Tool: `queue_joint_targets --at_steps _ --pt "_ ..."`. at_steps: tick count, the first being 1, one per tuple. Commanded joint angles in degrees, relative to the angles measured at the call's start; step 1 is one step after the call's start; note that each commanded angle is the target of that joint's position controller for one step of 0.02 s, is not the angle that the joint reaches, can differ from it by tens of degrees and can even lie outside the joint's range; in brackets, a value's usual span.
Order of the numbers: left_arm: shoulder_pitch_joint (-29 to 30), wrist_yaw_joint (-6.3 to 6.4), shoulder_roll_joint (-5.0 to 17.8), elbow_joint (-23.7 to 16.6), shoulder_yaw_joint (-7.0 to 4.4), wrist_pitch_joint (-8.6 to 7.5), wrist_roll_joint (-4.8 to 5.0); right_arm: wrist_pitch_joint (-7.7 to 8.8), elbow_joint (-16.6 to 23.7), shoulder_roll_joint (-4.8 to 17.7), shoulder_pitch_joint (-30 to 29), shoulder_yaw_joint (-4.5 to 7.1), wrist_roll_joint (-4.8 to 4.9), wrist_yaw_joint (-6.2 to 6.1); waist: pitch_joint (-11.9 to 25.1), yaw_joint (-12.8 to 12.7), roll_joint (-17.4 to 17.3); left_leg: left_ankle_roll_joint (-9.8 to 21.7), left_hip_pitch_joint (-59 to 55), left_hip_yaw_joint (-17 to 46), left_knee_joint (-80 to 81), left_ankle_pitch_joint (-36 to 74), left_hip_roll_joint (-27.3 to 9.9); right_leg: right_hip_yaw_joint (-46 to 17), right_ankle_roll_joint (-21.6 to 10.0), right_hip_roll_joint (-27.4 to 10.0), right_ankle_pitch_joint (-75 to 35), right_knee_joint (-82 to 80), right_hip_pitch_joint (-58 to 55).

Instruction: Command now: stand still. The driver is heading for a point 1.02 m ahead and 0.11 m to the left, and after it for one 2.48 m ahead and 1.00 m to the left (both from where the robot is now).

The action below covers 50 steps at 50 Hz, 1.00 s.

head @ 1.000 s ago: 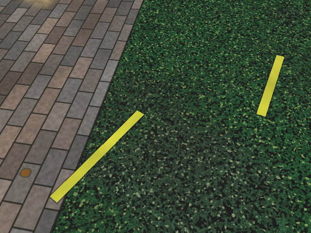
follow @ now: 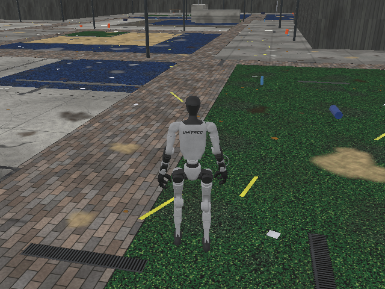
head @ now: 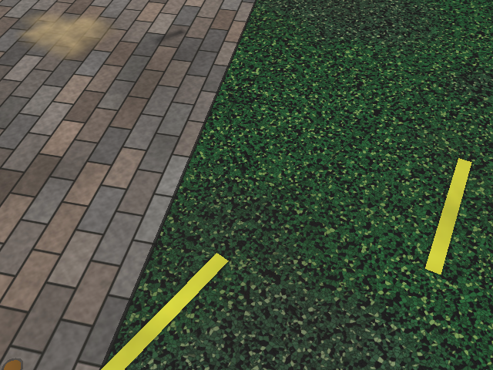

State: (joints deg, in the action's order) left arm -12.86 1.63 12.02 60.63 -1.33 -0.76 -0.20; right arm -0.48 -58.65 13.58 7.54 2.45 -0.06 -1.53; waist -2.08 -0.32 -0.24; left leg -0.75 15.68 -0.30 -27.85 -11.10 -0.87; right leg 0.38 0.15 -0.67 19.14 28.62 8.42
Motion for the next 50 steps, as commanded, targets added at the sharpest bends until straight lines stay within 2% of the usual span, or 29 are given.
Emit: queue_joint_targets --at_steps 1,17,18,19,20,21,22,23,24,25,27,28,29,30,31,32,33,34,35,37,38,40,42,45,48,50 --pt "-2.7 0.14 6.8 -0.8 -1.12 -0.17 0.05 0.22 1.3 5.6 -0.6 0.95 0.11 -0.37 3.0 -0.2 0.4 2.2 -7.7 1.3 1.3 14.6 -1.5 -1.9 -1.3 -2.4 -16.5 -5.6 4.4" --pt "-3.7 0.25 5.6 1.2 -0.63 0.15 -0.13 -0.41 -2.8 5.5 -0.5 0.96 0.12 -1.05 0.9 0.3 0.8 1.6 -7.7 1.3 2.5 10.8 -1.5 -1.1 -1.2 -1.6 -12.0 -7.7 4.9" --pt "-5.0 0.33 5.3 1.8 -0.60 0.21 -0.05 -0.47 -3.5 4.8 0.5 0.82 0.11 -1.04 1.9 0.2 1.2 1.5 -8.0 0.3 2.1 4.9 -0.6 -0.9 -1.5 -1.3 -5.6 -8.6 4.4" --pt "-5.5 0.47 6.1 2.0 -0.93 0.37 0.30 -0.56 -3.7 4.7 0.5 0.88 0.32 -1.06 0.8 0.0 2.3 1.5 -6.4 -1.4 0.3 -4.0 1.1 -1.9 -2.7 -1.5 4.0 -9.8 5.4" --pt "-5.3 0.66 7.9 1.5 -1.52 0.49 0.64 -0.47 -3.6 4.9 0.1 1.07 0.52 -1.04 -1.2 -0.3 4.4 1.5 -2.8 -3.4 -2.8 -12.7 2.8 -4.6 -4.6 -3.0 14.6 -11.5 6.4" --pt "-6.0 0.80 9.6 1.0 -2.07 0.36 0.92 -0.01 -2.9 5.0 -1.5 1.14 0.49 -0.91 -3.8 -1.2 6.6 1.5 2.4 -4.5 -6.9 -16.3 3.6 -9.6 -6.9 -6.5 23.4 -14.7 6.6" --pt "-6.8 0.88 11.5 0.8 -2.80 -0.09 1.26 0.83 -1.8 4.7 -3.4 1.08 0.65 -0.53 -6.3 -2.1 9.5 1.8 7.5 -4.8 -12.3 -15.0 3.0 -16.4 -9.8 -11.8 28.2 -18.2 6.0" --pt "-7.3 0.93 12.5 0.7 -3.36 -0.76 1.50 1.80 -0.9 3.9 -4.6 0.90 0.92 -0.04 -8.6 -2.4 10.8 2.7 10.9 -2.8 -16.9 -13.3 0.5 -22.0 -12.4 -16.5 28.3 -20.2 6.1" --pt "-7.4 0.89 11.5 0.6 -3.32 -1.51 1.33 2.68 -0.4 3.7 -4.9 0.95 1.33 0.49 -9.8 -2.3 10.3 3.4 14.9 -1.2 -19.9 -14.6 -1.4 -24.0 -13.7 -18.6 24.9 -20.5 4.1" --pt "-7.3 0.72 10.5 0.4 -3.23 -2.14 1.28 3.45 -0.1 3.8 -4.9 1.01 1.73 0.97 -10.3 -2.0 9.7 4.2 17.8 -0.2 -20.4 -16.7 -2.9 -23.7 -13.6 -19.2 20.6 -19.6 1.4" --pt "-5.3 0.31 9.9 -0.5 -3.29 -2.65 1.98 4.72 -0.3 3.6 -2.8 1.16 2.28 1.72 -9.1 0.1 8.0 5.3 13.0 -1.1 -11.0 -15.5 -3.2 -17.7 -11.1 -16.4 13.4 -16.6 0.8" --pt "-3.3 0.04 10.0 -1.1 -3.29 -2.50 2.25 5.05 -2.0 3.3 1.3 1.45 2.24 1.91 -7.3 2.4 7.0 5.1 2.8 -4.3 -4.0 -9.4 -0.9 -13.0 -9.5 -13.3 10.0 -14.1 5.3" --pt "-3.0 -0.24 10.0 -1.4 -3.26 -2.38 2.05 4.96 -4.8 3.9 7.3 2.17 1.93 1.90 -4.5 4.4 6.1 4.2 -8.2 -6.6 -2.0 -3.9 2.4 -9.6 -8.4 -10.2 5.1 -10.0 10.2" --pt "-1.7 -0.35 9.5 -2.2 -2.99 -2.66 1.79 4.81 -6.8 5.4 14.1 3.07 1.58 1.86 -1.6 7.3 2.6 4.7 -17.0 -2.8 -0.1 -3.3 1.2 -5.3 -6.6 -7.0 -4.5 -0.6 14.7" --pt "-0.7 -0.49 5.5 -4.0 -1.86 -3.13 1.06 4.93 -7.6 11.0 21.6 4.40 1.40 1.48 2.0 9.1 -13.2 10.0 -25.2 18.4 9.5 -8.9 -11.9 2.8 -2.1 -0.2 -1.6 21.2 24.4" --pt "-0.2 -0.30 3.7 -6.0 -1.60 -4.06 1.81 5.82 -8.4 12.3 25.5 3.86 0.75 2.46 5.6 8.9 -19.2 17.3 -28.0 41.4 18.7 -15.9 -21.1 -1.8 -1.4 4.4 13.8 35.6 32.5" --pt "0.7 -0.58 6.1 -6.2 -2.25 -4.76 3.28 6.77 -7.0 9.1 19.3 2.46 0.56 2.48 0.6 5.7 -10.5 17.0 -24.2 39.4 18.3 -20.5 -22.2 -6.1 -2.9 -0.1 11.4 43.5 37.7" --pt "1.2 -1.07 6.7 -6.2 -2.36 -5.30 3.63 7.29 -5.1 6.4 14.5 1.62 0.63 2.64 -2.4 4.1 -6.8 14.7 -20.6 31.8 18.3 -19.8 -19.7 -6.1 -4.5 -2.9 4.9 44.4 38.9" --pt "0.9 -1.06 6.7 -5.6 -2.65 -5.56 3.16 7.44 -3.8 5.7 11.3 1.07 0.50 2.92 -3.4 2.6 -4.4 12.7 -18.0 25.3 19.0 -15.2 -17.1 -4.9 -5.1 -4.9 -0.6 42.3 38.0" --pt "1.1 -1.26 7.5 -5.3 -3.54 -5.28 2.08 7.08 -3.4 3.6 11.2 0.15 0.13 2.91 -3.5 1.6 -4.5 10.1 -14.9 14.9 19.6 -2.0 -12.9 -3.5 -4.8 -7.1 -6.8 36.1 33.7" --pt "1.3 -1.52 6.7 -5.3 -3.57 -4.93 1.95 6.83 -3.7 3.5 13.1 -0.03 -0.07 2.62 -3.0 1.7 -5.0 9.9 -14.9 12.1 19.7 3.2 -11.9 -2.4 -4.2 -7.1 -8.1 34.1 32.7" --pt "4.2 -1.75 5.2 -6.4 -3.43 -4.29 1.56 6.50 -4.2 4.9 16.0 -0.04 -0.19 1.81 -3.2 2.1 -3.8 10.8 -15.5 9.2 20.3 11.4 -11.6 -0.9 -2.4 -6.8 -10.6 30.1 34.3" --pt "9.5 -1.82 4.1 -8.7 -2.97 -4.07 1.41 6.13 -3.8 6.2 16.6 0.06 -0.30 1.07 -4.3 2.7 -2.9 11.3 -14.8 7.4 21.2 14.2 -11.6 -0.3 -1.1 -6.5 -13.9 22.6 35.6" --pt "16.5 -2.48 3.4 -11.2 -2.20 -4.20 1.65 5.82 -3.3 6.8 17.9 0.25 -0.20 0.49 -5.6 4.2 -3.8 10.8 -12.5 4.2 23.2 13.2 -10.4 1.7 -0.7 -4.5 -20.4 11.6 31.8" --pt "21.0 -3.41 3.6 -13.0 -1.75 -4.45 1.92 5.54 -4.0 6.7 20.8 0.57 0.44 0.36 -7.2 4.9 -3.6 11.0 -15.0 2.8 23.3 13.9 -11.8 2.3 -1.8 -3.4 -22.3 6.0 30.4" --pt "22.5 -4.11 4.3 -14.2 -1.71 -4.80 2.08 5.19 -4.1 6.9 21.1 0.97 0.79 0.26 -7.3 4.1 -3.8 10.5 -19.0 2.1 21.5 17.5 -13.3 1.7 -3.3 -3.1 -20.9 3.3 30.3"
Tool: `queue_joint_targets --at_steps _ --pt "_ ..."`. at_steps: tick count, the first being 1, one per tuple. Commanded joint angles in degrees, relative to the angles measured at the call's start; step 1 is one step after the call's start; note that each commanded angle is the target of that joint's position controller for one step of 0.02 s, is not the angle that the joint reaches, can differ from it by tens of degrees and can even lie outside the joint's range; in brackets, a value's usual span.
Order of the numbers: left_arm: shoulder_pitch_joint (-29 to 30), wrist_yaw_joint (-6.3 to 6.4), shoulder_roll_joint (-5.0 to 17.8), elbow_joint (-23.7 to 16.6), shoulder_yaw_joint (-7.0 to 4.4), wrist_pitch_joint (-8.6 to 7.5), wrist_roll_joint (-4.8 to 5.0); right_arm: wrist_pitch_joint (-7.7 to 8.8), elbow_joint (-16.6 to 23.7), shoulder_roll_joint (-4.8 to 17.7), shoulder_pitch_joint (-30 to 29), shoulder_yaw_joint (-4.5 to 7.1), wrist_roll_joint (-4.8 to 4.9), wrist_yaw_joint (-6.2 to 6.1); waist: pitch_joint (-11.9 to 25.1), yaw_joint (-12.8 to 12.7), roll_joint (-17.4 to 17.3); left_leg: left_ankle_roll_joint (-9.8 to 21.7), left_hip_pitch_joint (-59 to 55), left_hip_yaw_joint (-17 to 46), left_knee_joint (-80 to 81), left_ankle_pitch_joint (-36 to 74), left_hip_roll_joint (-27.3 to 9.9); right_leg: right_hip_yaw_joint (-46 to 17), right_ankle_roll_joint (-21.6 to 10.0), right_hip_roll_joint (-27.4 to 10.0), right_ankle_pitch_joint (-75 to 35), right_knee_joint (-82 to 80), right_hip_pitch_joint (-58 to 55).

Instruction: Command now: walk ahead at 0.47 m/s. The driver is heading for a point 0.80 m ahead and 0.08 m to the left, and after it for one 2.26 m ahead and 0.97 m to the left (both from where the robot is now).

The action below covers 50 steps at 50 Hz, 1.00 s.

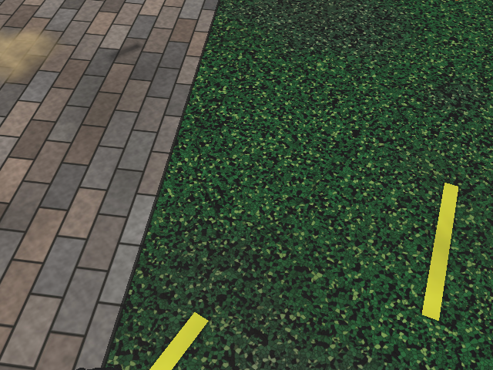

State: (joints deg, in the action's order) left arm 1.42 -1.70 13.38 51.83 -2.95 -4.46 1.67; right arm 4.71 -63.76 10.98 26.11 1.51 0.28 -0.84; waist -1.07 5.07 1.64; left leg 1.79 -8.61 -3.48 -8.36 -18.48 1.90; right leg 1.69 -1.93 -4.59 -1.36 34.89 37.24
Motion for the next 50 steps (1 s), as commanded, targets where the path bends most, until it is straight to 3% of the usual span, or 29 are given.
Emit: queue_joint_targets --at_steps 1,3,4,5,6,7,8,9,10,12,14,15,19,23,27,30,31,32,33,34,35,36,37,38,39,41,43,46,50 --pt "7.8 -1.08 3.6 -5.6 -0.29 -1.28 0.22 -0.20 1.2 10.0 2.1 2.21 0.48 -0.46 -7.4 -2.3 -6.0 7.5 3.3 4.8 0.1 29.2 -16.7 0.6 -2.0 1.3 1.1 -4.0 0.0" --pt "1.8 -1.11 6.6 -4.6 -1.65 -1.42 0.12 -0.74 1.9 11.7 0.4 2.91 0.24 -0.52 -1.8 -6.4 -8.4 6.3 0.7 3.9 -8.1 49.0 -17.1 2.4 -4.0 4.5 4.7 -3.7 -9.9" --pt "-6.9 -0.82 8.8 -2.1 -2.96 -1.30 0.17 -1.27 2.3 11.6 -0.7 2.93 0.01 -0.51 3.4 -11.0 -9.1 5.1 2.2 2.3 -18.2 56.8 -15.5 3.7 -5.5 6.6 5.3 -3.7 -20.8" --pt "-17.3 -0.30 11.4 0.8 -4.22 -0.98 0.11 -1.45 3.3 10.7 -1.5 2.44 -0.33 -0.40 9.6 -15.5 -8.5 3.3 11.6 1.3 -31.9 51.2 -13.1 0.1 -7.7 3.7 5.5 -2.5 -37.1" --pt "-26.1 0.16 16.5 2.6 -5.41 -0.70 -1.55 -0.74 4.4 4.2 4.5 0.72 -0.47 0.36 19.7 -13.3 4.0 -0.2 34.2 0.3 -55.2 25.4 -4.4 -25.4 -16.1 -11.8 17.3 -4.9 -60.0" --pt "-26.5 0.06 14.0 3.2 -4.32 -0.52 -1.32 1.09 3.7 2.3 4.3 -0.06 0.47 0.91 25.3 -12.6 11.1 -0.6 42.8 8.2 -68.8 -12.3 2.1 -47.1 -19.5 -18.5 24.4 -17.7 -63.2" --pt "-20.9 -0.11 10.7 2.7 -3.13 -0.97 -0.70 2.47 5.8 7.2 -1.5 1.40 2.19 1.17 16.3 -11.9 8.9 0.9 49.0 11.3 -73.6 -11.0 -1.7 -41.3 -16.1 -16.1 26.2 -19.6 -56.1" --pt "-15.4 -0.08 8.1 1.3 -2.29 -1.33 -0.78 3.14 7.4 9.0 -6.3 1.74 2.93 0.96 9.3 -10.3 4.9 1.9 49.6 9.2 -72.5 -6.3 -4.9 -31.6 -13.8 -14.2 21.8 -20.5 -46.3" --pt "-11.2 -0.41 6.3 0.9 -1.68 -1.88 -1.38 3.18 7.8 8.8 -8.4 2.09 2.40 0.41 4.9 -7.9 0.3 2.2 46.9 8.1 -68.1 -1.4 -7.7 -24.6 -12.5 -12.1 15.5 -22.3 -36.5" --pt "-8.6 -0.92 3.5 1.3 -0.77 -2.50 -2.25 1.47 7.2 7.2 -6.0 2.70 1.26 -0.21 3.0 -4.0 1.8 2.4 39.7 8.5 -62.5 2.4 -10.6 -16.5 -11.0 -8.6 10.4 -25.1 -26.5" --pt "-10.6 -0.60 4.5 2.5 -0.83 -2.53 -2.00 0.18 7.4 5.4 -5.7 2.65 1.03 -0.41 1.1 -3.1 2.1 1.8 39.1 7.6 -58.6 2.9 -11.4 -13.3 -11.9 -7.7 9.0 -27.7 -22.6" --pt "-11.7 -0.12 5.7 2.9 -1.00 -2.55 -2.01 -0.13 8.4 5.9 -7.7 2.83 0.84 -0.52 -0.1 -3.1 1.9 1.1 41.0 7.3 -56.1 5.0 -11.8 -12.2 -12.3 -7.6 8.6 -28.9 -21.9" --pt "-16.6 1.67 7.9 3.9 -1.31 -2.12 -1.89 0.04 11.9 6.9 -17.4 3.20 -0.04 -0.23 -2.3 -5.2 0.7 -1.1 48.4 6.5 -41.6 18.0 -11.7 -9.1 -11.4 -6.9 4.8 -30.1 -25.8" --pt "-21.3 2.21 8.6 5.0 -1.38 -1.72 -1.11 0.57 14.1 5.5 -25.9 2.39 0.46 0.81 -3.2 -8.1 0.8 -1.4 45.5 3.5 -28.5 26.0 -8.6 -5.1 -9.6 -5.5 3.6 -29.8 -28.6" --pt "-25.5 2.36 9.0 6.8 -1.77 -0.59 -0.70 1.00 16.5 5.9 -31.6 1.86 0.96 2.21 -4.6 -9.6 0.8 -0.3 47.8 3.7 -22.8 22.3 -7.5 -5.3 -9.4 -8.7 1.5 -26.2 -37.6" --pt "-24.6 2.60 10.2 6.9 -2.43 0.38 -0.66 1.52 17.0 8.2 -29.4 2.47 1.15 2.98 -2.6 -6.8 2.5 1.9 42.8 2.8 -20.4 15.5 -5.7 -5.6 -7.8 -10.8 -9.4 -20.7 -42.3" --pt "-23.1 2.61 10.6 6.4 -2.54 0.68 -0.66 1.66 16.0 9.7 -24.9 3.27 1.07 2.96 0.4 -4.0 3.4 3.0 35.8 1.0 -19.8 14.2 -3.7 -4.5 -6.9 -9.9 -19.6 -15.4 -42.2" --pt "-22.2 2.57 9.5 6.0 -2.08 0.98 -0.82 1.66 12.9 12.3 -15.3 4.74 0.93 2.68 6.0 0.4 2.7 4.7 23.0 -0.1 -19.4 15.0 -2.1 -2.1 -5.4 -6.8 -25.6 -4.5 -39.3" --pt "-22.8 2.53 7.5 4.6 -1.08 0.98 -1.71 1.57 10.5 16.7 -4.2 6.05 0.16 2.15 14.9 3.8 -2.5 8.5 4.5 10.7 -21.3 15.3 -11.6 0.5 -3.4 -3.4 -12.6 13.2 -27.6" --pt "-30.0 1.70 -0.8 4.3 1.22 -0.42 -1.77 1.23 8.8 20.9 0.3 6.90 0.04 2.39 22.5 -0.2 -18.3 18.4 -15.4 39.2 -14.5 4.6 -24.7 -0.2 0.7 8.1 25.7 33.9 -3.7" --pt "-26.5 1.46 4.7 4.8 0.11 -1.97 -0.27 1.22 9.1 15.1 -0.3 5.18 0.33 2.41 22.5 1.7 -14.1 17.2 -15.4 45.2 -9.1 -1.4 -24.0 -8.6 -0.3 6.6 33.9 41.5 3.2" --pt "-20.7 1.33 8.3 2.9 -0.84 -2.95 1.13 1.45 10.2 12.4 -5.9 4.36 0.47 2.17 13.8 1.1 -11.7 14.2 -8.3 36.0 -8.6 1.3 -22.1 -8.0 -1.5 3.4 29.8 42.9 7.5" --pt "-17.2 1.72 8.4 2.1 -0.88 -3.25 1.11 1.58 11.6 10.8 -10.8 3.75 0.07 2.10 9.4 -0.6 -6.6 12.7 0.3 28.6 -7.5 7.6 -20.1 -6.4 -1.7 0.2 24.3 40.6 5.8" --pt "-15.6 2.12 8.1 2.0 -1.34 -2.99 0.18 1.72 11.9 9.0 -13.9 3.23 -0.49 2.29 5.7 -2.3 -4.4 11.9 8.2 23.4 -5.8 13.1 -18.1 -5.7 -1.5 -1.7 20.9 36.7 3.2" --pt "-16.7 2.23 7.3 2.2 -1.62 -2.23 -0.25 1.90 11.7 7.5 -14.9 2.70 -1.05 2.43 4.8 -4.4 -5.3 11.2 12.7 19.9 -4.2 15.6 -16.5 -6.1 -1.5 -3.3 18.6 34.1 -0.7" --pt "-18.4 2.32 4.6 2.5 -1.44 -0.82 -0.42 1.99 10.8 7.6 -13.7 2.69 -0.79 2.52 3.5 -5.8 -5.8 11.7 16.7 16.5 -1.4 17.4 -15.4 -5.6 -1.1 -4.0 17.6 30.2 -3.3" --pt "-15.6 2.47 4.3 1.4 -1.48 -0.11 -0.80 2.09 10.0 9.8 -12.1 3.16 -0.59 1.88 1.4 -6.0 -4.9 12.3 18.1 14.2 0.7 19.5 -15.5 -4.9 0.1 -4.5 14.2 25.3 -0.7" --pt "-9.3 2.29 4.3 -0.7 -1.54 -0.05 -1.34 1.63 9.3 10.7 -9.7 3.34 -0.40 0.84 -0.4 -4.7 -4.4 11.4 16.9 10.9 2.0 20.6 -14.5 -4.4 1.4 -4.3 4.8 14.9 2.9" --pt "-0.5 1.61 3.4 -3.1 -1.03 -0.59 -1.09 1.16 8.0 10.9 -5.4 3.32 0.35 0.40 -2.4 -2.1 -4.5 9.7 16.9 8.3 2.0 19.2 -12.1 -2.2 1.9 -1.2 -4.0 1.6 -0.8"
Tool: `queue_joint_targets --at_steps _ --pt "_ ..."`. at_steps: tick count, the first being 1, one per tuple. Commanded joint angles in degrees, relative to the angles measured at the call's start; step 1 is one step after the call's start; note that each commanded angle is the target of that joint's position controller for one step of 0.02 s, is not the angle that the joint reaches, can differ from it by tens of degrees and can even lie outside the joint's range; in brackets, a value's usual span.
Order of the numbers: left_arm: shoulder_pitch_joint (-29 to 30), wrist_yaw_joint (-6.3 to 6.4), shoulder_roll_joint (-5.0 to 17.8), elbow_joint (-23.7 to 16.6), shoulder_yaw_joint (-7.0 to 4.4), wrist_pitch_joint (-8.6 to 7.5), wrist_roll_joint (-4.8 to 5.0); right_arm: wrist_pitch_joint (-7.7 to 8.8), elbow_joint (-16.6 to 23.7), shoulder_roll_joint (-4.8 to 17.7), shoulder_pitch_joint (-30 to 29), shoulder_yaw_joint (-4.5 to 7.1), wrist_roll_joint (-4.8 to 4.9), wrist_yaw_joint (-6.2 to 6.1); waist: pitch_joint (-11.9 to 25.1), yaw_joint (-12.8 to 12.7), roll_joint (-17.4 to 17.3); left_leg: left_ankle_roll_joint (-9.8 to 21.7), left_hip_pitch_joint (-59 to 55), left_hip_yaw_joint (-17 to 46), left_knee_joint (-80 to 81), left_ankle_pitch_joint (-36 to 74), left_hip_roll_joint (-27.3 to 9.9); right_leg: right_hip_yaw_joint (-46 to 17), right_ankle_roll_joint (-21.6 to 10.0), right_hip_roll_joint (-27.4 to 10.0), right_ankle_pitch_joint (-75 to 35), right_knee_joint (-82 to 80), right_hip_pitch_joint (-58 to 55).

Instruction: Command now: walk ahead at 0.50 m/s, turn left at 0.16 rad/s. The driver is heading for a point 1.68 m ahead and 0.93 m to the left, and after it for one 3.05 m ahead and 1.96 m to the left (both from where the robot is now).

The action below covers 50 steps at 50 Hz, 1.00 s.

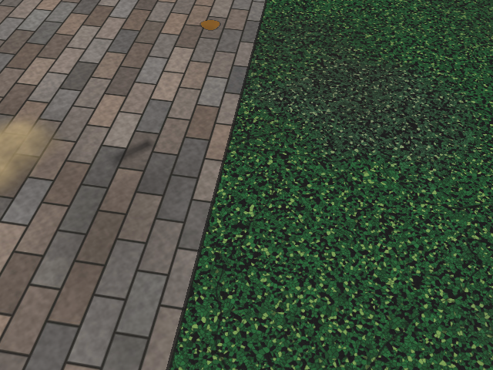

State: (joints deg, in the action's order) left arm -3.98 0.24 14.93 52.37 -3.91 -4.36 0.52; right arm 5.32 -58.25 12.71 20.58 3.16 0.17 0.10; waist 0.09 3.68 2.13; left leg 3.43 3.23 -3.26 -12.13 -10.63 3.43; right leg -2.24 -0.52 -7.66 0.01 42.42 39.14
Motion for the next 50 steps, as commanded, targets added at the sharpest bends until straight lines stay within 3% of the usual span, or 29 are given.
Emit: queue_joint_targets --at_steps 1,4,6,8,9,10,11,12,13,14,15,17,21,26,29,31,34,35,36,37,38,39,40,41,42,43,45,47,50 --pt "6.5 -0.55 1.9 -4.1 0.04 -0.84 0.21 0.34 2.1 9.3 1.3 1.75 0.64 -0.60 -4.0 -0.2 -5.1 8.1 4.1 8.4 5.3 10.8 -13.9 1.8 0.7 2.5 -5.6 -8.0 -3.2" --pt "10.2 -1.46 2.7 -5.8 0.17 -1.66 0.60 -0.46 1.3 9.7 3.3 2.11 1.12 -0.97 -5.0 0.3 -5.8 7.8 -0.3 10.6 1.9 10.3 -16.0 0.7 0.3 3.4 -3.5 -12.6 -3.5" --pt "8.8 -1.84 4.5 -6.0 -0.34 -2.30 0.70 -0.96 1.4 10.4 2.7 2.57 1.23 -1.32 -4.0 -1.5 -6.8 6.8 -2.2 12.6 -1.1 11.7 -17.4 0.1 -0.5 4.0 -0.4 -14.8 -7.2" --pt "1.1 -1.63 7.2 -4.1 -1.67 -2.78 0.61 -1.44 2.2 10.5 0.8 2.73 1.18 -1.35 0.2 -6.0 -7.7 5.1 -1.5 12.2 -9.2 21.4 -15.7 1.8 -2.1 5.9 3.2 -16.4 -18.8" --pt "-8.8 -1.20 10.1 -1.6 -3.03 -3.00 0.07 -1.51 3.1 8.5 0.1 2.04 0.74 -1.24 7.2 -10.1 -6.5 3.3 3.9 9.9 -21.0 21.7 -12.1 0.2 -4.2 3.7 2.5 -14.3 -33.5" --pt "-18.5 -0.64 14.9 -0.5 -4.07 -2.76 -0.53 -1.55 5.2 5.4 0.7 0.93 -0.75 -1.25 17.0 -12.3 2.9 0.9 15.4 5.9 -40.1 2.9 -6.5 -12.7 -7.0 -8.2 3.7 -13.3 -50.3" --pt "-18.9 -1.10 16.7 0.2 -4.18 -2.29 -0.93 -0.38 6.0 -0.2 8.3 -0.32 1.28 -0.98 22.8 -7.7 20.3 -1.3 34.5 6.9 -56.3 -24.3 0.2 -38.6 -15.2 -18.4 15.2 -22.8 -63.1" --pt "-16.1 -1.11 9.9 -1.0 -2.50 -2.34 -0.57 0.06 5.0 6.8 5.1 1.23 2.50 -1.10 17.2 -8.9 11.4 -1.1 39.5 11.7 -62.9 -22.7 -3.8 -36.4 -13.1 -15.8 21.7 -25.0 -58.2" --pt "-12.1 -0.93 6.5 -1.8 -1.56 -2.42 -0.24 0.14 6.3 9.0 0.2 1.94 2.82 -1.13 9.9 -8.8 7.0 -0.3 41.5 10.3 -63.1 -17.0 -6.3 -26.1 -10.3 -14.0 20.2 -25.5 -50.3" --pt "-8.5 -1.02 5.5 -2.1 -1.09 -2.49 -0.58 -0.15 6.4 8.1 -1.6 2.05 2.52 -1.43 6.2 -6.9 2.4 -0.4 38.5 9.5 -61.3 -11.9 -8.9 -19.8 -9.1 -11.9 15.0 -27.2 -42.3" --pt "-6.2 -1.06 4.2 -1.9 -0.83 -2.49 -0.90 -0.60 6.7 7.4 -2.6 2.48 1.85 -1.56 3.2 -5.6 2.3 -0.5 36.5 9.5 -58.4 -8.8 -10.4 -14.5 -8.6 -9.9 11.4 -29.1 -36.5" --pt "-5.2 -0.85 3.5 -1.2 -0.77 -2.62 -1.46 -1.98 7.3 5.1 -1.6 2.61 2.03 -1.13 1.6 -3.5 4.4 -0.4 32.6 9.3 -55.8 -6.0 -12.2 -7.9 -8.5 -8.3 7.8 -32.2 -31.4" --pt "-6.8 0.21 6.1 -0.1 -1.74 -2.88 -1.44 -3.47 10.2 4.4 -5.8 2.76 1.41 -0.83 -1.1 -3.2 1.3 -1.4 37.5 9.5 -49.6 1.0 -12.8 -0.1 -9.9 -8.8 0.8 -35.1 -31.1" --pt "-8.8 1.13 8.0 0.0 -2.29 -2.07 -1.11 -3.03 13.3 3.7 -14.1 1.98 1.03 0.92 -3.5 -5.5 0.3 -1.8 36.7 5.3 -34.5 12.3 -11.5 9.1 -8.4 -7.3 -2.1 -36.0 -33.4" --pt "-12.0 1.31 9.2 0.7 -2.71 -1.17 -0.44 -3.05 16.0 3.4 -19.8 1.39 1.01 2.02 -5.4 -7.5 -0.3 -1.0 37.6 2.5 -28.9 11.4 -10.6 11.8 -8.0 -8.6 -3.6 -34.7 -38.4" --pt "-13.3 1.23 10.0 1.0 -3.02 -0.35 0.14 -3.18 17.7 3.9 -21.8 1.37 1.14 2.72 -5.9 -7.6 0.3 0.2 37.6 0.9 -26.5 7.7 -9.6 13.1 -7.3 -9.8 -7.9 -32.1 -42.4" --pt "-11.7 1.40 12.4 0.1 -3.70 0.82 0.94 -3.50 18.5 6.9 -17.6 2.79 1.26 3.19 -1.5 -3.5 3.2 3.3 27.5 -3.8 -25.6 -0.8 -4.4 15.6 -5.5 -10.1 -33.7 -20.8 -45.0" --pt "-10.6 1.44 13.0 -0.2 -3.77 1.33 1.20 -3.54 17.1 9.0 -10.9 4.05 1.50 3.10 2.0 0.6 3.1 5.0 18.7 -5.1 -23.3 -0.7 -1.7 16.8 -4.5 -8.9 -39.6 -11.2 -43.7" --pt "-10.4 1.49 12.3 -0.6 -3.39 1.43 1.06 -3.71 14.4 12.8 -1.1 6.20 1.63 2.30 7.2 5.3 1.2 7.3 3.2 -3.7 -19.8 2.7 0.3 17.8 -2.2 -6.6 -34.2 2.4 -36.4" --pt "-11.8 1.26 6.7 -2.3 -1.67 0.80 -1.65 -4.20 13.1 18.8 4.1 7.63 1.69 1.00 10.8 4.2 -11.3 11.0 -12.1 15.6 -19.3 5.8 -11.9 17.4 0.6 -2.1 4.3 21.9 -18.7" --pt "-14.4 0.46 2.4 -5.6 -0.03 -1.59 -0.99 -3.14 15.2 21.4 1.8 7.30 1.17 1.47 19.6 -0.9 -18.1 22.8 -25.9 49.7 -7.9 -8.0 -22.9 4.7 2.7 9.5 35.5 37.5 0.8" --pt "-6.2 -0.23 7.7 -6.8 -1.09 -3.67 1.66 -2.40 15.4 15.9 3.0 5.68 0.67 2.03 17.4 3.3 -8.6 19.3 -25.0 47.9 -3.1 -8.2 -22.5 -2.6 1.1 6.9 32.1 39.7 7.5" --pt "-3.7 -0.46 8.0 -7.8 -1.17 -4.60 2.58 -1.69 15.2 13.5 0.8 4.99 0.62 1.97 10.5 2.2 -7.5 17.0 -19.0 39.2 -3.6 -4.3 -20.7 -1.9 -0.5 4.6 26.8 36.6 10.0" --pt "-4.3 0.05 7.6 -6.6 -1.18 -4.77 1.39 -1.30 16.1 11.6 -3.6 4.37 0.80 1.89 6.6 -0.6 -2.3 15.0 -10.0 32.3 -3.8 1.4 -18.1 -2.2 -0.7 1.9 22.3 31.8 6.2" --pt "-5.1 0.39 8.4 -5.9 -1.79 -4.27 0.07 -1.23 17.0 9.7 -7.3 3.76 0.63 1.65 4.6 -2.9 -2.5 13.8 -2.6 27.2 -3.3 6.5 -15.9 -2.4 -0.3 0.3 19.8 26.9 1.6" --pt "-6.1 0.28 8.6 -5.8 -2.08 -3.37 -0.19 -1.17 17.8 8.9 -8.8 3.38 0.09 1.35 4.0 -4.3 -3.6 13.4 1.9 25.1 -2.1 9.2 -14.7 -2.7 0.2 -0.6 18.2 24.8 -2.2" --pt "-5.9 0.33 7.3 -6.5 -2.05 -2.03 -0.81 -0.93 17.8 9.9 -8.1 3.51 0.38 0.68 3.1 -5.1 -3.4 13.7 6.1 22.3 -0.6 13.6 -13.4 -1.7 1.8 -0.2 16.2 19.7 -4.1" --pt "-2.1 0.56 6.0 -8.0 -1.69 -1.45 -1.38 -0.80 17.4 11.6 -5.9 3.94 0.61 -0.19 1.5 -4.3 -3.4 13.4 7.8 20.0 0.1 15.7 -12.3 -1.0 3.4 0.9 10.8 12.9 -2.5" --pt "4.1 0.21 4.7 -10.1 -1.05 -1.65 -1.20 -1.20 17.0 11.8 -3.5 3.96 0.86 -0.98 0.0 -2.1 -5.3 10.8 9.2 17.3 -0.3 12.1 -9.5 -0.7 4.0 3.5 -0.2 -0.5 -3.7"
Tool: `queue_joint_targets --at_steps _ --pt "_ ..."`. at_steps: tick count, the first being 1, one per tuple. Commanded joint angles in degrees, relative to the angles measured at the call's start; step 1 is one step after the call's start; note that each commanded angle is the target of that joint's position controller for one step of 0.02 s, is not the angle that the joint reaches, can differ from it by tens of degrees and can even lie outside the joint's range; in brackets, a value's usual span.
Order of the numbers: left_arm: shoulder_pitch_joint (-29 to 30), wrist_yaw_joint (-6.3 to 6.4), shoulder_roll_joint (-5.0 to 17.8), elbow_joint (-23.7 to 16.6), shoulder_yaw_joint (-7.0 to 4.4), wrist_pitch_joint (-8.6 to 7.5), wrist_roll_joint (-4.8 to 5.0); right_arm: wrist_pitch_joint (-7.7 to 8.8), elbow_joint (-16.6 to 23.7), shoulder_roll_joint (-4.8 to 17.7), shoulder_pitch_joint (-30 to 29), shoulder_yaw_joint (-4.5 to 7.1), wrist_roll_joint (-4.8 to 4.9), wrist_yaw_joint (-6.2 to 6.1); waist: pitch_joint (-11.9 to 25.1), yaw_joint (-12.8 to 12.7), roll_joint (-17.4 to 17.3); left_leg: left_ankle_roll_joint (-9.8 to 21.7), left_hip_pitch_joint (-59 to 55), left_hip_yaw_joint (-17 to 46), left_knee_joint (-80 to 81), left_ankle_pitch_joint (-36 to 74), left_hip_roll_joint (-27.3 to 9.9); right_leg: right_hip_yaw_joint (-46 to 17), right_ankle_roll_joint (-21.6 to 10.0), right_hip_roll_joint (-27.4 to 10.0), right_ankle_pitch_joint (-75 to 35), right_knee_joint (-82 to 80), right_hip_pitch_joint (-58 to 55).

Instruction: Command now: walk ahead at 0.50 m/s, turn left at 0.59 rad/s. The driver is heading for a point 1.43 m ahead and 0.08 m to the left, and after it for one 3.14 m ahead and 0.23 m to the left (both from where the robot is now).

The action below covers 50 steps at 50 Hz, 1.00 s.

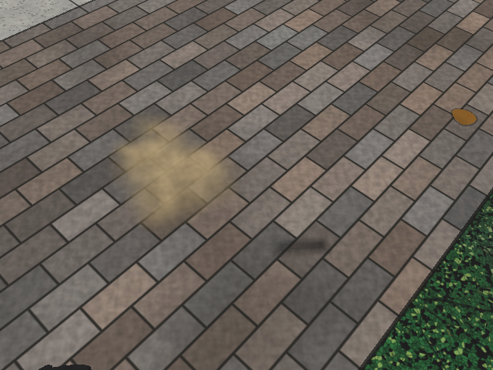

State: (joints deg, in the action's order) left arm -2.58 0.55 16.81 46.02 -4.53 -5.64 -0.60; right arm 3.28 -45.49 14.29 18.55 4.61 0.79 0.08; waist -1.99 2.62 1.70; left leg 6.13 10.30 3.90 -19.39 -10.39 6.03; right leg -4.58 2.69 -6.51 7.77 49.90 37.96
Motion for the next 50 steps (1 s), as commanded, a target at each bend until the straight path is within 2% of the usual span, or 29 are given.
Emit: queue_joint_targets --at_steps 1,4,7,9,10,11,12,13,14,15,16,17,18,21,24,28,32,34,35,36,37,38,39,40,41,42,43,46,50 --pt "4.6 -0.39 2.4 -4.3 -0.20 -0.54 0.15 0.71 4.0 10.1 -0.7 2.50 0.29 -1.05 1.7 -0.2 -5.7 7.4 2.6 9.8 6.7 9.9 -11.5 1.8 0.7 3.3 -10.9 -11.9 -3.8" --pt "8.8 -1.18 2.7 -6.2 0.07 -1.04 0.87 0.46 3.1 10.2 1.8 2.57 0.50 -1.05 0.9 1.5 -6.8 6.2 2.2 11.9 5.4 6.3 -12.2 1.8 0.0 5.1 -14.4 -18.3 -6.8" --pt "9.4 -1.98 4.6 -7.3 -0.32 -1.85 1.09 -0.13 2.7 9.8 3.3 2.48 0.67 -1.39 1.1 1.4 -7.4 5.7 -3.0 16.4 0.4 5.9 -14.1 0.5 -1.1 5.8 -10.4 -22.1 -7.6" --pt "6.7 -2.21 5.9 -7.0 -0.79 -2.50 1.22 -0.61 3.0 10.1 2.7 2.62 0.48 -1.72 1.8 -0.3 -9.3 4.9 -4.9 19.2 -3.2 8.7 -14.9 0.8 -2.5 6.4 -4.9 -23.2 -11.2" --pt "2.2 -2.05 6.8 -5.9 -1.34 -2.83 1.08 -0.79 3.5 9.5 1.7 2.38 0.47 -1.72 3.5 -2.8 -9.9 3.9 -4.4 19.1 -6.5 12.2 -13.4 2.0 -3.8 7.0 -4.7 -25.3 -17.3" --pt "-4.7 -1.75 8.8 -4.6 -2.23 -3.16 0.26 -0.69 4.5 7.4 0.7 1.55 0.20 -1.49 8.8 -6.1 -8.8 2.0 -1.2 16.7 -15.4 14.3 -10.2 0.0 -6.2 3.9 -5.3 -24.6 -29.1" --pt "-14.5 -1.26 12.3 -3.7 -3.01 -2.96 -0.32 -0.56 6.0 4.6 1.1 0.39 -1.01 -1.39 17.7 -9.5 -1.5 -0.5 7.6 11.0 -32.2 2.7 -5.8 -10.5 -9.5 -6.4 -3.0 -23.0 -45.2" --pt "-17.7 -1.73 15.1 -1.5 -3.73 -2.14 -0.57 0.01 7.4 2.2 10.3 -0.30 1.34 -1.27 23.3 -4.4 20.5 -3.7 28.2 6.5 -49.0 -24.9 0.1 -38.8 -18.4 -17.9 10.6 -30.0 -60.6" --pt "-15.7 -1.99 8.8 -2.8 -2.26 -1.88 0.84 -0.03 5.2 8.5 9.2 0.64 1.88 -1.49 17.7 -5.9 11.9 -4.3 34.1 8.3 -55.6 -22.4 -4.6 -39.7 -16.8 -16.9 22.1 -32.5 -57.1" --pt "-13.4 -1.80 5.5 -3.2 -1.36 -1.42 1.01 -0.24 5.8 10.8 3.0 1.24 1.29 -1.38 10.3 -7.4 5.9 -4.5 35.2 6.7 -56.2 -16.7 -6.3 -29.8 -14.3 -14.1 20.7 -33.3 -49.4" --pt "-10.8 -1.89 4.9 -3.2 -0.88 -1.01 0.32 -0.37 6.3 9.8 0.0 1.10 0.63 -1.46 6.3 -6.2 1.4 -4.7 32.7 5.0 -54.6 -12.8 -8.1 -23.2 -13.3 -11.6 13.8 -34.4 -41.6" --pt "-9.4 -1.95 4.1 -2.7 -0.59 -0.80 -0.05 -0.21 7.0 8.8 -2.2 1.15 -0.02 -1.31 3.1 -5.3 1.1 -4.6 31.4 4.9 -51.5 -10.5 -9.4 -18.8 -13.6 -9.6 8.1 -35.6 -35.9" --pt "-9.0 -1.88 3.7 -2.4 -0.28 -0.95 -0.53 -0.23 7.3 7.7 -1.9 1.07 0.26 -0.98 2.5 -3.9 2.6 -4.3 28.5 4.7 -49.4 -9.2 -10.6 -15.2 -13.4 -8.1 4.6 -36.9 -32.3" --pt "-9.9 -1.91 4.5 -0.9 -0.53 -1.62 0.44 -0.47 7.8 5.1 -2.3 0.39 0.35 -0.65 2.3 -2.8 3.6 -4.7 28.0 2.8 -42.5 -7.9 -11.7 -9.5 -15.2 -7.3 -2.1 -39.9 -30.5" --pt "-11.0 -1.54 7.0 0.1 -1.13 -1.39 1.02 -0.02 9.4 4.1 -7.2 -0.51 -0.42 -0.25 1.9 -3.6 1.9 -5.6 29.1 0.7 -32.6 -0.5 -13.0 -5.3 -15.8 -7.4 -7.4 -41.8 -31.3" --pt "-14.0 -1.29 8.6 1.3 -1.24 -0.36 1.70 0.84 10.8 3.3 -14.4 -1.35 0.02 0.78 0.7 -6.3 2.2 -5.8 24.4 -2.9 -19.4 9.3 -11.3 1.0 -13.7 -5.0 -9.8 -41.7 -31.0" --pt "-17.8 -1.31 9.7 3.3 -1.31 0.88 2.35 1.08 12.9 4.5 -19.3 -1.20 0.57 1.67 -0.7 -7.2 3.4 -4.5 23.0 -4.0 -13.4 7.2 -9.7 0.6 -12.7 -7.9 -10.8 -39.4 -36.0" --pt "-17.4 -1.07 10.7 3.8 -1.50 1.54 2.60 1.21 12.8 6.1 -17.5 -0.59 0.41 1.92 0.3 -4.9 4.2 -2.8 18.4 -5.0 -10.6 4.4 -8.3 1.1 -11.5 -8.8 -17.6 -35.7 -38.0" --pt "-16.4 -0.87 10.8 3.8 -1.42 1.81 2.81 1.23 11.4 7.4 -12.7 0.25 0.03 1.78 3.0 -1.7 3.8 -1.5 10.7 -6.4 -8.1 5.3 -6.7 3.1 -10.3 -7.5 -25.9 -29.9 -37.4" --pt "-16.8 -0.70 9.4 3.8 -0.81 1.88 2.48 1.09 8.7 10.1 -4.3 1.74 -0.28 1.35 8.3 2.0 2.6 0.1 -1.9 -6.6 -7.8 6.1 -6.1 5.8 -8.6 -4.7 -29.7 -19.6 -33.8" --pt "-16.5 -0.56 6.1 2.0 0.67 1.59 0.70 0.72 6.9 14.7 6.3 3.10 -0.93 0.53 16.8 6.0 -4.7 4.1 -18.9 6.4 -9.7 8.3 -17.5 8.5 -6.0 -1.5 -13.9 -1.1 -21.8" --pt "-22.1 -0.84 0.3 0.7 2.41 0.32 0.68 0.50 6.4 18.6 7.1 3.37 -1.05 0.69 22.1 1.6 -19.1 12.7 -32.0 33.1 -2.1 -3.0 -28.8 6.0 -3.3 8.2 23.8 16.6 -1.2" --pt "-18.8 -1.22 6.5 1.3 1.02 -0.60 2.01 0.67 6.6 13.3 6.9 2.06 -0.46 0.92 20.1 3.9 -13.0 11.9 -30.2 35.5 0.9 -9.4 -27.9 -0.5 -3.9 5.4 25.7 23.2 5.4" --pt "-14.4 -1.53 8.2 -0.3 0.48 -1.10 3.01 0.94 6.9 11.3 3.3 1.23 -0.32 0.97 12.5 3.2 -11.0 9.9 -23.9 27.2 1.7 -6.6 -25.9 0.4 -4.6 2.9 20.6 23.6 8.7" --pt "-12.2 -1.32 7.6 -0.4 0.58 -1.13 2.53 1.05 7.2 9.9 -0.1 0.74 -0.49 1.09 8.8 1.5 -7.1 8.7 -16.7 20.9 2.7 -1.1 -23.3 1.5 -4.6 0.6 15.6 21.1 6.8" --pt "-11.5 -1.20 7.3 -0.5 0.36 -0.86 1.62 1.16 7.4 8.6 -3.0 0.40 -0.87 1.31 6.0 -0.2 -6.3 8.1 -10.5 16.9 4.5 3.2 -21.5 1.5 -4.2 -0.8 12.3 17.8 4.4" --pt "-12.5 -1.30 6.7 -0.2 0.29 -0.19 1.47 1.41 7.5 7.3 -4.6 0.04 -1.27 1.40 5.2 -2.1 -6.8 7.8 -6.3 14.2 6.4 6.1 -20.1 1.0 -3.9 -1.9 10.1 16.1 0.9" --pt "-12.6 -1.09 4.1 -0.2 0.74 1.59 1.17 2.55 6.2 8.1 -5.0 0.41 -0.79 1.31 3.7 -4.0 -6.2 8.7 -1.2 9.1 10.4 10.3 -19.2 1.4 -2.4 -2.2 6.0 11.3 -1.0" --pt "-6.4 -1.42 3.1 -1.7 1.16 1.93 1.13 2.73 4.0 9.4 -3.0 0.81 -1.16 0.37 1.1 -2.4 -4.8 7.0 -2.0 1.9 12.6 11.6 -18.1 1.3 -1.5 -1.8 -6.8 -0.7 1.9"
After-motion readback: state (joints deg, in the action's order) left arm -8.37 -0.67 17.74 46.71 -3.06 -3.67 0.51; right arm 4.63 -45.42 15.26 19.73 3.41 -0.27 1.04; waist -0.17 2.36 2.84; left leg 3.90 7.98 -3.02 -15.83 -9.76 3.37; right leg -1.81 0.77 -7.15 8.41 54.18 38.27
